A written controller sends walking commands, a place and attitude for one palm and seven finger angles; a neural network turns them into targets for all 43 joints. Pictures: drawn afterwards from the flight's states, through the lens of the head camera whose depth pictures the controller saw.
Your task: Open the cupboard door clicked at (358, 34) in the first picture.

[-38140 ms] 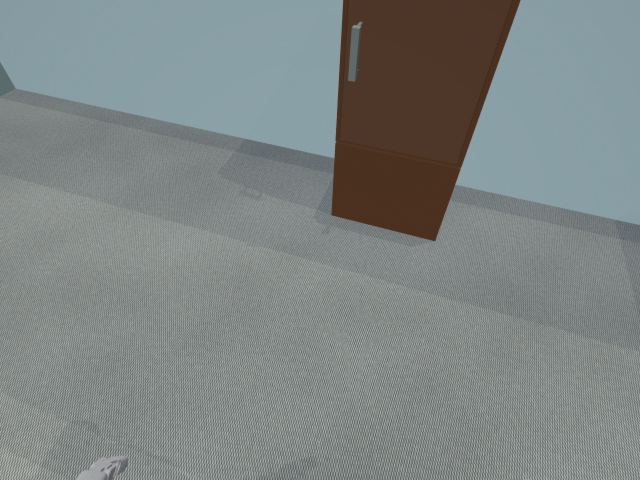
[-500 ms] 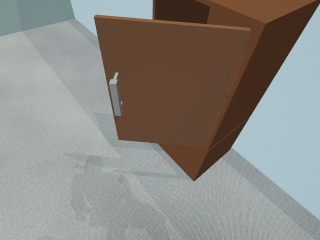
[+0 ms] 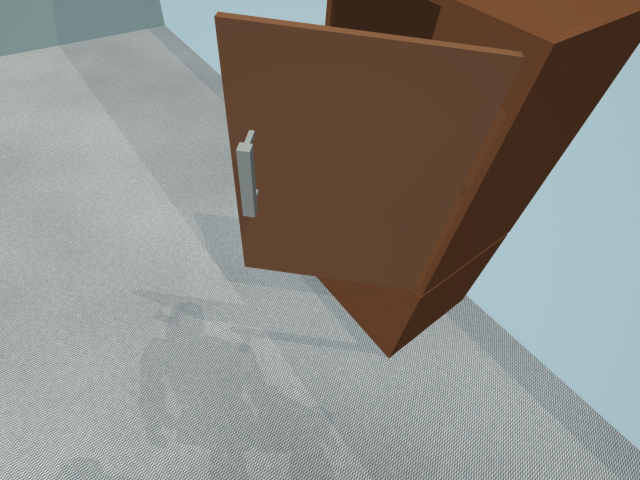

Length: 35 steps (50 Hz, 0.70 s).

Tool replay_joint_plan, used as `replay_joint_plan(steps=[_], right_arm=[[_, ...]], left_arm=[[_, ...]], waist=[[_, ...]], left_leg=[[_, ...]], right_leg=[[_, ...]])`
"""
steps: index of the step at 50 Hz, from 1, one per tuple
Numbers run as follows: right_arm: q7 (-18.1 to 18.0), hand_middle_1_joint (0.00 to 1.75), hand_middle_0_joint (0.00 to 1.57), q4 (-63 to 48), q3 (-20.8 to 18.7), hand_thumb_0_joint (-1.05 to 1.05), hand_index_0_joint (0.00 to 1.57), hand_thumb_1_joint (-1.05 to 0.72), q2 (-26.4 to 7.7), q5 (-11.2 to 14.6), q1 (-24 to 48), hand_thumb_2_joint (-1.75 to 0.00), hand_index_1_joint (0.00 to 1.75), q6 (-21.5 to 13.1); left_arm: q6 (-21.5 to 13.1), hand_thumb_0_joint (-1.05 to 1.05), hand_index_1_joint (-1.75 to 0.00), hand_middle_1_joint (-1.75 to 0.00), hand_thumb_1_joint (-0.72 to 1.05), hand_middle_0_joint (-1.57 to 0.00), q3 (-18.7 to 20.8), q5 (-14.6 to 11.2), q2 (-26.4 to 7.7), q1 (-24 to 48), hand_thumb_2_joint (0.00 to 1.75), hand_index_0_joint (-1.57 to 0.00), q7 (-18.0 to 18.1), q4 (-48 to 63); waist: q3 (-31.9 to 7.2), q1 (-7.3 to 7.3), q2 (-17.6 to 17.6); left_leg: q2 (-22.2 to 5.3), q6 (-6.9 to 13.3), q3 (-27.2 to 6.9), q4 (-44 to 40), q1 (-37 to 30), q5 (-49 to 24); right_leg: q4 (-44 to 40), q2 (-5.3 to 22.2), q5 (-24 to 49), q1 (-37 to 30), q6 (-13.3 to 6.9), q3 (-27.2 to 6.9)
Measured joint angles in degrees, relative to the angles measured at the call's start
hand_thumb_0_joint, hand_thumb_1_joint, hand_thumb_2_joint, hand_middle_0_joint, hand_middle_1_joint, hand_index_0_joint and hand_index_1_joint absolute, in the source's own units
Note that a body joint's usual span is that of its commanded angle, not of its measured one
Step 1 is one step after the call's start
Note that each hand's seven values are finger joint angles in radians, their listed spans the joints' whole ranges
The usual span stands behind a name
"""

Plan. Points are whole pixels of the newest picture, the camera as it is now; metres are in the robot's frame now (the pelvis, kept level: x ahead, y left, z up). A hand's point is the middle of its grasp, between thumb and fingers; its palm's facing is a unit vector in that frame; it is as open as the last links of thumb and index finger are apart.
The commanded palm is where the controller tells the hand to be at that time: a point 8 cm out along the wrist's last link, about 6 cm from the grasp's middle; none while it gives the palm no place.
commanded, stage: come to a stop and stand still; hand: left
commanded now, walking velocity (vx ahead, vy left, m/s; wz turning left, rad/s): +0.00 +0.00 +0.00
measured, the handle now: (250, 174) +0.60 +0.18 +0.00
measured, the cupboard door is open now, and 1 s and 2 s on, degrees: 46 46 46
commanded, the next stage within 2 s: look again from close up in 0.28 s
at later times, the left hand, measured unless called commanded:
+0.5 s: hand out of the picture +0.01 +0.18 -0.17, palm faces -0.01 -0.98 -0.19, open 7.4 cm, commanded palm none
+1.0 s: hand out of the picture +0.05 +0.18 -0.16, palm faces -0.02 -0.97 -0.25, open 7.4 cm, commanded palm none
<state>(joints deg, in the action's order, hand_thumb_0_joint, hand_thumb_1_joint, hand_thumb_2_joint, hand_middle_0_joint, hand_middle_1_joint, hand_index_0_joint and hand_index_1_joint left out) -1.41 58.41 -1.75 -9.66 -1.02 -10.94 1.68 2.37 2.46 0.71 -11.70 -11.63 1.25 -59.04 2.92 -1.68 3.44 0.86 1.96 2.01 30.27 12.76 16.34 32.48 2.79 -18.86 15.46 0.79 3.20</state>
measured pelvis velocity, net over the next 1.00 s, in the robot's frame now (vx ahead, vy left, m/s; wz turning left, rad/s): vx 0.01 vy -0.02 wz -0.02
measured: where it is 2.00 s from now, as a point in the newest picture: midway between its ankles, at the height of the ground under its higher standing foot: outside the picture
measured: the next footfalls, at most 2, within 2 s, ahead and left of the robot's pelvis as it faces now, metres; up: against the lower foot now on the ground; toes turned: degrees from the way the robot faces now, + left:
none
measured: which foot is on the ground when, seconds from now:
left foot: down 0.00-1.00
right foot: down 0.00-1.00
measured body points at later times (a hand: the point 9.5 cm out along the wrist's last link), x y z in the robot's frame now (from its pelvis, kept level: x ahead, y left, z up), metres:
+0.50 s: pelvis +0.00 +0.01 +0.00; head +0.02 +0.01 +0.45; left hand +0.01 +0.23 -0.16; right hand +0.02 -0.22 -0.15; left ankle +0.00 +0.10 -0.73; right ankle -0.02 -0.12 -0.73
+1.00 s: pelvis +0.01 -0.02 +0.01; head +0.03 -0.03 +0.45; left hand +0.05 +0.23 -0.14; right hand +0.03 -0.25 -0.16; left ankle -0.01 +0.10 -0.73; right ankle -0.02 -0.12 -0.73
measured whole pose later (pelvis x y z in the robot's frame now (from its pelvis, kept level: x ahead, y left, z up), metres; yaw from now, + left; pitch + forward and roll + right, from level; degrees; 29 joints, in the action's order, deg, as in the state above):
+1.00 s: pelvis +0.01 -0.02 +0.01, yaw -1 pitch +0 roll +1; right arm -1.6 62.5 0.5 -11.6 -0.7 -13.7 -1.5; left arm -1.1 -0.5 0.7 -11.1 -12.7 1.6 -61.9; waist 2.1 -0.1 -0.9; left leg 0.4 0.5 3.1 25.1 9.4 15.3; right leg 28.3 0.7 -17.7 10.1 -0.7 0.3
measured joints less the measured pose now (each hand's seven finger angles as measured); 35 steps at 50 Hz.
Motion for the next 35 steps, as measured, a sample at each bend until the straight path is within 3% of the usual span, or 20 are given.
replay_joint_plan(steps=[3, 8, 12, 19, 26, 35], right_arm=[[-0.13, 0.3, 0.2, 0.05, 0.8, 0.0, 0.2, -0.91, 0.94, -0.31, -0.18, -0.9, 0.3, -0.01], [-0.54, 0.3, 0.2, 0.9, 1.2, 0.0, 0.2, -0.92, 1.42, 0.26, 0.2, -0.9, 0.3, -0.85], [-0.43, 0.3, 0.2, 1.77, 1.06, 0.0, 0.2, -0.93, 0.47, 0.62, 0.16, -0.9, 0.3, -1.46], [-0.35, 0.3, 0.2, 4.37, 1.46, 0.0, 0.2, -0.92, 0.18, 0.52, -1.83, -0.9, 0.3, -1.84], [0.09, 0.3, 0.2, 1.62, 2.0, 0.0, 0.2, -0.91, -0.77, 0.32, -5.48, -0.9, 0.3, -2.79], [-0.1, 0.3, 0.2, 2.4, 2.55, 0.01, 0.2, -0.92, -0.51, 0.28, -6.45, -0.9, 0.3, -2.83]], left_arm=[[0.75, 0.01, -0.3, -0.3, 0.91, -0.2, 0.0, 0.37, -0.6, -1.03, 0.9, -0.2, -0.31, -0.9], [-0.29, 0.01, -0.29, -0.3, 0.91, -0.2, -0.6, 0.33, -0.43, -2.88, 0.9, -0.19, -0.46, -2.82], [-1.2, 0.01, -0.29, -0.3, 0.91, -0.19, -1.55, 0.11, 0.78, -4.28, 0.9, -0.19, -0.42, -4.42], [-1.82, 0.01, -0.29, -0.3, 0.91, -0.19, -2.29, -0.03, 1.88, -4.45, 0.9, -0.19, -0.19, -5.82], [-3.4, 0.01, -0.3, -0.3, 0.91, -0.2, -3.81, 0.35, 3.29, -4.15, 0.9, -0.2, 0.79, -3.72], [-3.42, 0.01, -0.3, -0.3, 0.91, -0.2, -3.29, 0.02, 2.06, -2.83, 0.9, -0.2, 0.7, -2.93]], waist=[[-0.7, -0.53, 0.4], [-0.88, -0.97, -0.35], [-1.16, -0.21, -2.45], [-1.49, 0.58, -2.24], [-1.24, 1.77, -4.54], [-1.9, 2.04, -6.04]], left_leg=[[0.55, 0.35, 0.5, -1.84, -0.62, -0.55], [1.49, 0.52, 1.22, -3.28, -0.62, -1.6], [0.9, 0.39, 0.93, -5.6, -1.62, -2.75], [0.66, 0.22, 0.97, -7.59, -2.94, -3.37], [0.4, 0.49, 0.75, -1.17, 0.12, 0.17], [0.96, 0.27, 1.4, -2.35, -2.1, 0.35]], right_leg=[[1.93, -0.04, -2.19, 0.13, -0.56, -1.27], [-3.55, -0.19, 3.09, -3.3, -0.33, -3.0], [-7.09, -0.81, 4.11, -4.92, 0.63, -2.71], [-9.4, -1.11, 4.92, -6.32, 0.41, -2.75], [-4.31, -1.22, 1.99, -3.99, 0.36, -2.49], [-2.53, -0.67, 0.39, -4.64, 0.23, -3.2]])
